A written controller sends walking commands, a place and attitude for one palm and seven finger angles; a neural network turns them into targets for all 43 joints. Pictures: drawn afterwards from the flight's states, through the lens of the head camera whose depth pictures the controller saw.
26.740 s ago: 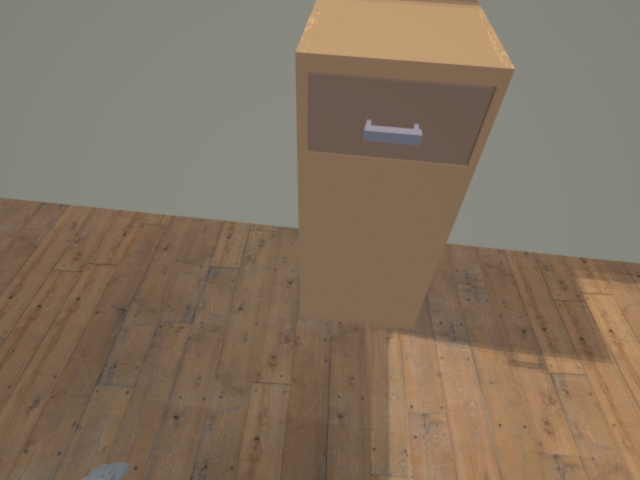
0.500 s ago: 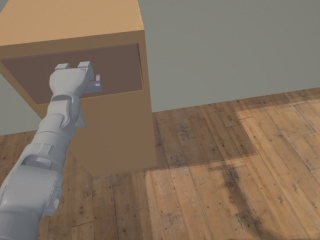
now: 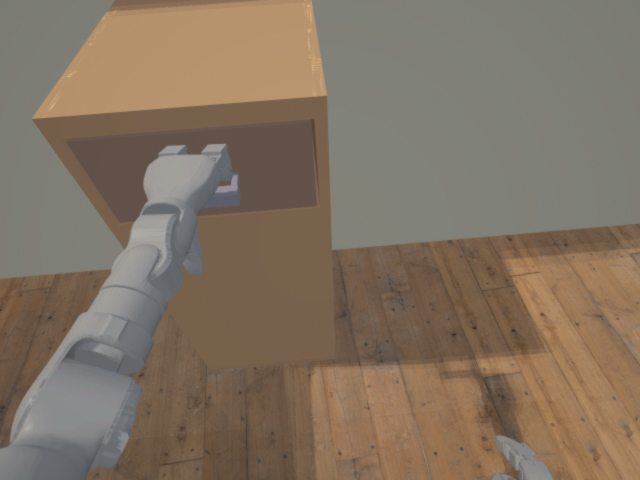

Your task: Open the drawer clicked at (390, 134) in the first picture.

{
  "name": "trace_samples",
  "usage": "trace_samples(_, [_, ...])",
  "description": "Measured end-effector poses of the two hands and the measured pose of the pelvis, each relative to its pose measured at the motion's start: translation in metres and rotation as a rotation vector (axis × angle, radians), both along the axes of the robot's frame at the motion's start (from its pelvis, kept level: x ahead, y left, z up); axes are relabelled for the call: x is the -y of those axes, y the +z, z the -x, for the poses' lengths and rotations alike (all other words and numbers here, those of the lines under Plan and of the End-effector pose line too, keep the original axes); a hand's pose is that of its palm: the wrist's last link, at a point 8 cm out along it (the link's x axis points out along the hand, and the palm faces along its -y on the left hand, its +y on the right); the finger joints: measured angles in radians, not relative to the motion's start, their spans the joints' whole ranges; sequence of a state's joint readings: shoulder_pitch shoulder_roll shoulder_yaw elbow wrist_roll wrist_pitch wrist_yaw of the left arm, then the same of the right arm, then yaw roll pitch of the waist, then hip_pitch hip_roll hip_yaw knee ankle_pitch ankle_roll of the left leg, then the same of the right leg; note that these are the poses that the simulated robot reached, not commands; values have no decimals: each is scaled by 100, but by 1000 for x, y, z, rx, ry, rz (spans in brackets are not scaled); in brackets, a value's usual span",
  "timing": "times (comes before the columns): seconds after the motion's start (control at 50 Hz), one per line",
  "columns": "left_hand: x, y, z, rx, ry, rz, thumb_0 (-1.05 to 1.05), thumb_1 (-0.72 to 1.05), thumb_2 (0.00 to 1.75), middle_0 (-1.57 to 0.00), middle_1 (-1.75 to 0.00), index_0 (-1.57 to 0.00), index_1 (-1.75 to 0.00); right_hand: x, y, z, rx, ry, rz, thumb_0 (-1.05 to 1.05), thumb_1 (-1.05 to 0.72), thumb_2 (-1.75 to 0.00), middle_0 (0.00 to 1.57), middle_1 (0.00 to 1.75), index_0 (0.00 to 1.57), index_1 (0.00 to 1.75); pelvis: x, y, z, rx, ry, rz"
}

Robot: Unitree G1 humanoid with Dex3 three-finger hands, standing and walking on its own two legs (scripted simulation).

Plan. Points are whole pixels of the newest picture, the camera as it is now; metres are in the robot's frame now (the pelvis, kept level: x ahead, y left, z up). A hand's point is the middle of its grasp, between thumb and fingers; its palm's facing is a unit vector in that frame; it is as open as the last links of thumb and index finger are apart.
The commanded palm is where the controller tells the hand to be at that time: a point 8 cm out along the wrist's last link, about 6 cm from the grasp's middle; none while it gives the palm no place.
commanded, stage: re-aim the fingers above the handle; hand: left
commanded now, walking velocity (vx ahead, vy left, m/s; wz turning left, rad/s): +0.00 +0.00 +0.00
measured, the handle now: (203, 189) +0.53 +0.22 +0.05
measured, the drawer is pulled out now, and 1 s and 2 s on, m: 0.00 0.00 0.00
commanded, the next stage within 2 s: none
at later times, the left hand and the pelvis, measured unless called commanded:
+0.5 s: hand (211, 204) +0.44 +0.17 +0.11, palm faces +0.02 -0.02 -1.00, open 13.8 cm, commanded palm +0.42 +0.20 +0.17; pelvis -0.01 -0.01 +0.00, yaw +0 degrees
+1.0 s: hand (208, 199) +0.44 +0.17 +0.12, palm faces +0.11 -0.01 -0.99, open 13.8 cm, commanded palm +0.43 +0.22 +0.17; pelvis -0.02 -0.01 +0.00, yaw +0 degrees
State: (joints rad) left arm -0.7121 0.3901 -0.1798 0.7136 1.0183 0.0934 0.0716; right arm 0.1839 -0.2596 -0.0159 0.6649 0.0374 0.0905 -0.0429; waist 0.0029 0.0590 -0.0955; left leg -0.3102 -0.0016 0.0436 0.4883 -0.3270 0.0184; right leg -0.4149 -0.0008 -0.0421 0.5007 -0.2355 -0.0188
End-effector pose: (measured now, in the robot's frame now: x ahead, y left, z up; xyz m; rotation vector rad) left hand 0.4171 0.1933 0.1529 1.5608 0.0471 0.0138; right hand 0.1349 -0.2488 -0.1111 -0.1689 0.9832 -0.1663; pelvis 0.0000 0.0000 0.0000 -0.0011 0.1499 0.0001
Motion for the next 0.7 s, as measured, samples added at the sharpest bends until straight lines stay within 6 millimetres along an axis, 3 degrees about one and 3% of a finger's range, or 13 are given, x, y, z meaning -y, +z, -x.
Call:
trace_samples(0.1, [-6, 9, 5, 76, 3, -9, 0, -49, 30, -32, -120, -32, -120, 0, -1, -4, 7, 17, -5, 1, -91, -90, 20, 29, 20, 30, 3, 0, 1, -1, 2, -1])
trace_samples(0.26, [-21, 16, 11, 55, 123, -42, 0, -49, 30, -31, -120, -32, -120, -1, -10, 9, -47, 13, -36, 1, -91, -90, 20, 29, 20, 30, 7, 1, 3, 10, 12, -2])
trace_samples(0.38, [0, 6, 9, -26, 46, -27, 0, -49, 30, -31, -120, -32, -120, 4, -11, 23, -62, -4, -14, 1, -91, -90, 20, 30, 20, 30, 8, 1, 8, 19, 19, -4])
trace_samples(0.5, [22, 9, 3, 43, -69, 5, 0, -49, 30, -32, -120, -32, -120, 10, -11, 40, -68, -34, 6, 1, -91, -90, 20, 29, 20, 30, 8, 0, 12, 12, -1, -8])
trace_samples(0.6, [2, 21, -2, 124, 26, -23, 0, -49, 30, -32, -120, -32, -120, 13, -15, 58, -93, -60, -9, 1, -91, -90, 20, 29, 20, 30, 9, 0, 15, 3, -24, -11])
trace_samples(0.7, [-28, 20, 6, 67, 166, -65, 0, -49, 30, -31, -120, -32, -120, 14, -17, 68, -120, -76, -27, 1, -91, -90, 20, 29, 20, 30, 10, 2, 15, 3, -25, -10])
